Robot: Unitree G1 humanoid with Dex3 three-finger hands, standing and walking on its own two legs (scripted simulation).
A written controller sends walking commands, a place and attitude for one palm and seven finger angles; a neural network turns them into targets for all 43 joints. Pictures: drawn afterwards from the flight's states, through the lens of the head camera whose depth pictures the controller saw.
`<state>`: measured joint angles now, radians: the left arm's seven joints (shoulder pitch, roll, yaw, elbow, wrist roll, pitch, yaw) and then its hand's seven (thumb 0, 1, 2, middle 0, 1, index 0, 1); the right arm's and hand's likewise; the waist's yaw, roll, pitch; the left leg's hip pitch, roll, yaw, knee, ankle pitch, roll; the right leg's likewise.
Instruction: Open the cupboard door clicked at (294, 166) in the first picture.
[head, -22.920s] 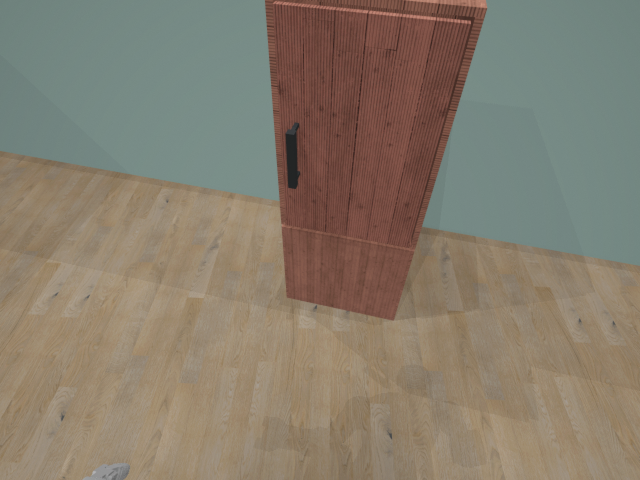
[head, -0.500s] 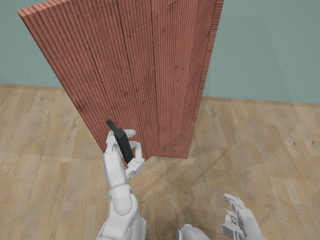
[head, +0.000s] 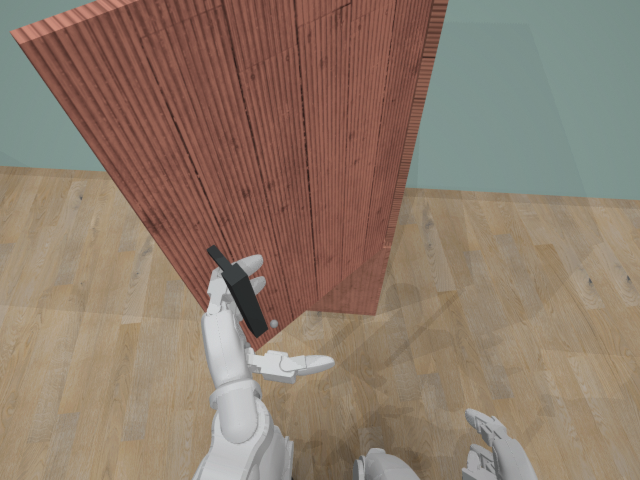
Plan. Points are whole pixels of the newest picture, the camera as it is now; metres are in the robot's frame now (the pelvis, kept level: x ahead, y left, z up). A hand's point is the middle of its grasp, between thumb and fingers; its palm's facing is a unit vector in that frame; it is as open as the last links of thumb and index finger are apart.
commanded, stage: open thumb and fingers to let go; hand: left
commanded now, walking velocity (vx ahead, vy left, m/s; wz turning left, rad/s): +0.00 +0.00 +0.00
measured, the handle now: (238, 294) +0.34 +0.11 +0.03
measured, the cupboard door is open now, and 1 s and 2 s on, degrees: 47 51 50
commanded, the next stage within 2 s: slide the hand sideways off the handle in 0.14 s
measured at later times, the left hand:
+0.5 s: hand (270, 362) +0.25 +0.07 +0.03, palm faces -0.22 -0.97 +0.04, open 16.1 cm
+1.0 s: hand (239, 393) +0.22 +0.10 +0.03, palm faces -0.09 -1.00 +0.03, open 16.1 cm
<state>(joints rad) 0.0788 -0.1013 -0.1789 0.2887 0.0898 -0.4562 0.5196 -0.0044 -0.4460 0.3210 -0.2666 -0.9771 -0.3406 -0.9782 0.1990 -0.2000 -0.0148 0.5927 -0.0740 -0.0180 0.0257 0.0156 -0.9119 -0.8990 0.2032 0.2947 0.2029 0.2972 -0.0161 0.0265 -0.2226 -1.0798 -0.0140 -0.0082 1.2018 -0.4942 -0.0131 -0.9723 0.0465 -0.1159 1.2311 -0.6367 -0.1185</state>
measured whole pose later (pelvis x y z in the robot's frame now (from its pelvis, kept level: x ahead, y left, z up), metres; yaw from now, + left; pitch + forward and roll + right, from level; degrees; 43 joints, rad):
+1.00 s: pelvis -0.01 +0.04 -0.01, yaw -2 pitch +20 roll -2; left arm 0.37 0.05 -0.27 0.00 0.00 -0.46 0.11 -0.01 -0.50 0.30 -0.16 -0.31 -0.19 -0.32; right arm 0.22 -0.19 0.03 0.40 -0.02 0.04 0.04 0.02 -0.91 -0.90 0.21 0.30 0.21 0.30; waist 0.00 0.04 -0.21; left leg -1.10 -0.01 0.03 1.28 -0.52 0.05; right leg -0.99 0.04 -0.08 1.28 -0.64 -0.06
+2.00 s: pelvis +0.00 +0.04 +0.03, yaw -2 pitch +13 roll -3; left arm 0.64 0.25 0.03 -0.29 -0.24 -0.33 -0.18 -0.01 -0.49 0.30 -0.15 -0.30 -0.15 -0.30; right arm 0.28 -0.23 0.02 0.39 0.04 -0.01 -0.07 0.02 -0.91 -0.90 0.21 0.30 0.21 0.30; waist -0.01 0.05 -0.20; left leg -0.87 0.00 -0.01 1.11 -0.47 0.04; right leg -0.73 0.07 -0.10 1.06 -0.56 -0.06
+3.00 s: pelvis +0.03 +0.04 +0.11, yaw -2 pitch -2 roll +0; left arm 0.52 0.35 0.31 -0.39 -0.09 -0.04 0.11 0.01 0.87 0.89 -0.21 -0.30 -0.20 -0.30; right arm 0.21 -0.24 0.03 0.60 0.02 -0.07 -0.07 0.02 -0.91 -0.90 0.21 0.30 0.21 0.30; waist 0.05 0.06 -0.02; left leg -0.19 -0.04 0.02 0.46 -0.23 0.05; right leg -0.07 0.05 -0.04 0.40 -0.30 -0.05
